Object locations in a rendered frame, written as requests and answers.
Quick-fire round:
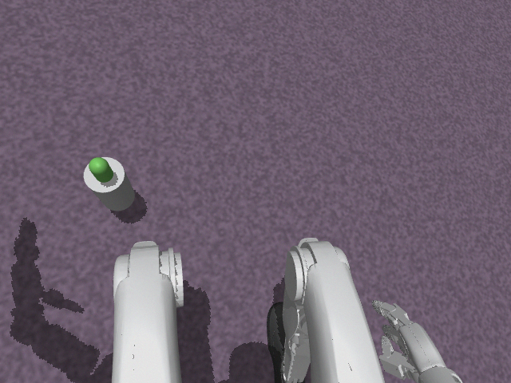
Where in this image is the right robot foot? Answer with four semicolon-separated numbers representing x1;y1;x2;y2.
267;302;305;383

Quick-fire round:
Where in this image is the right robot arm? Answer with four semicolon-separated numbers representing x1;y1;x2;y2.
418;367;463;383

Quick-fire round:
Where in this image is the right robot hand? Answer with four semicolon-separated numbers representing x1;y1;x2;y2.
372;300;447;383

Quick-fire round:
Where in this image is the bottle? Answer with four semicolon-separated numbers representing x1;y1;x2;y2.
84;157;135;211

